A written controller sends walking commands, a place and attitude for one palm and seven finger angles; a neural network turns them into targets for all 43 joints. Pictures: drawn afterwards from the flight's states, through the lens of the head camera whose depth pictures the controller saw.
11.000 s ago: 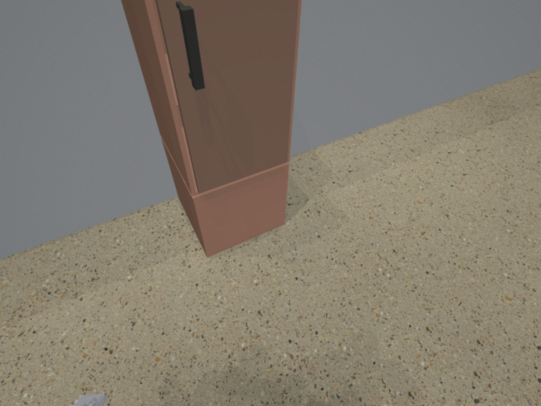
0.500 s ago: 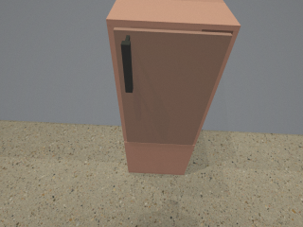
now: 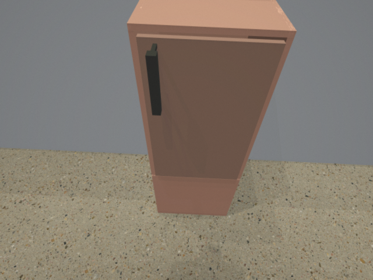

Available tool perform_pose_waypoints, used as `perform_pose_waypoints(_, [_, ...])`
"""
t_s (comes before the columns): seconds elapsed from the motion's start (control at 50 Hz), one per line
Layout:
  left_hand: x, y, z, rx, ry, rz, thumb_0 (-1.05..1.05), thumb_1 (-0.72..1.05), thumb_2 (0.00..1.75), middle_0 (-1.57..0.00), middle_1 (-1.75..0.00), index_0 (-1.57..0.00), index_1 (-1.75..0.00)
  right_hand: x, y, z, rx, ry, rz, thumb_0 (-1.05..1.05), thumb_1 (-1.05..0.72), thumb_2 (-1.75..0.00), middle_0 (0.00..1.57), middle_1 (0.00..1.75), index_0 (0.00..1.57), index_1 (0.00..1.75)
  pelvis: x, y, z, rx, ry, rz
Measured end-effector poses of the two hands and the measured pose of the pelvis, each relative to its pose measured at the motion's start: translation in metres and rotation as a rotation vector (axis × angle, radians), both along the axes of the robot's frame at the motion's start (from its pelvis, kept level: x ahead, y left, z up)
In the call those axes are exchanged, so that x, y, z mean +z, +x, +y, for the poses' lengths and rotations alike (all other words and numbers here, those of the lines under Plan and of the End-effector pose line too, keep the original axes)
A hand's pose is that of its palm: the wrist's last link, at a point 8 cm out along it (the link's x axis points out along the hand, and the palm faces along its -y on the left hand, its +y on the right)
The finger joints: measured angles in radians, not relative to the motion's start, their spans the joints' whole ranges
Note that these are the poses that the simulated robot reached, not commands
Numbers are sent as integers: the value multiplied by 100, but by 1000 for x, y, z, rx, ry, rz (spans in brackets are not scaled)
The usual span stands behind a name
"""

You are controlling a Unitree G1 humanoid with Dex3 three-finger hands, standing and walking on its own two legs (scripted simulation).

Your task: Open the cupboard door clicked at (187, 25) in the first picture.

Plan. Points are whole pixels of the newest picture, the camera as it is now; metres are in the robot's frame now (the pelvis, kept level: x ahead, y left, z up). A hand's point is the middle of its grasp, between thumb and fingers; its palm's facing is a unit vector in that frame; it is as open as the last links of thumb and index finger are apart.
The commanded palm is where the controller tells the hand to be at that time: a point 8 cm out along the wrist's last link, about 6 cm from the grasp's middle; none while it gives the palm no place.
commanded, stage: shuffle to correct the standing spot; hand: left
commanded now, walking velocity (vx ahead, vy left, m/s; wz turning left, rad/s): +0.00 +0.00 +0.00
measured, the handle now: (155, 81) +0.55 +0.12 +0.14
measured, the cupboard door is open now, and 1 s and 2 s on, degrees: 0 0 0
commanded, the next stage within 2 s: come to a stop and stand still in 0.32 s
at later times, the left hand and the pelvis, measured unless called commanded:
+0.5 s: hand out of the picture +0.01 +0.12 -0.18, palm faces +0.06 -0.98 -0.18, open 7.4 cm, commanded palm none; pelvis +0.02 -0.05 -0.01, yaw +0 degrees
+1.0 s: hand out of the picture +0.04 +0.14 -0.17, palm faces +0.01 -0.97 -0.23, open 7.4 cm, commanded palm none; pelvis +0.03 -0.04 +0.00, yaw +0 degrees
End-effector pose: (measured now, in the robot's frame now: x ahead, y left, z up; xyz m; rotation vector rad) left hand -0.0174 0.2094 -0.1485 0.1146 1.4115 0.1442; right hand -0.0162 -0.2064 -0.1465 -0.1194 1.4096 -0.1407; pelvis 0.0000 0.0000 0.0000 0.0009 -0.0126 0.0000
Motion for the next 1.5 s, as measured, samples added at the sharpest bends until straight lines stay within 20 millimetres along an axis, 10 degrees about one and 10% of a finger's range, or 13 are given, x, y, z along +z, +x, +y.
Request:
perform_pose_waypoints(0.24, [-4,7,-6,-6,-10,19,1,92,90,-20,-30,-19,-30,-2,3,-7,-22,-10,12,1,-91,-90,20,30,20,30,-3,6,-9,-8,10,11])
perform_pose_waypoints(0.42, [-6,22,-28,1,14,18,0,91,90,-20,-30,-19,-30,-13,9,-50,-44,-40,49,1,-91,-90,20,30,20,30,-13,16,-40,-6,10,33])
perform_pose_waypoints(0.56, [-4,23,-55,38,3,-2,0,91,90,-20,-30,-19,-30,-1,45,-82,-7,-76,4,1,-91,-90,20,30,19,30,-6,19,-57,3,3,36])
perform_pose_waypoints(0.72, [-6,28,-64,19,-8,-17,1,91,89,-20,-30,-20,-30,4,95,-75,5,-48,-147,1,-91,-90,20,30,19,29,-5,24,-61,-12,-11,18])
perform_pose_waypoints(0.94, [2,45,-39,-27,22,-59,1,92,89,-20,-30,-20,-30,9,88,-69,40,-50,-148,0,-94,-90,20,30,20,30,-1,26,-50,0,-5,9])
perform_pose_waypoints(1.24, [36,124,59,-109,200,-279,1,91,89,-20,-30,-20,-30,14,85,-81,58,-128,-198,1,-91,-90,20,30,20,30,-4,27,-16,-6,-3,-23])
perform_pose_waypoints(1.5, [36,141,77,-149,160,-319,1,91,89,-20,-30,-20,-30,39,115,-76,110,-189,-281,1,-91,-90,20,30,20,30,0,17,6,-10,-8,-25])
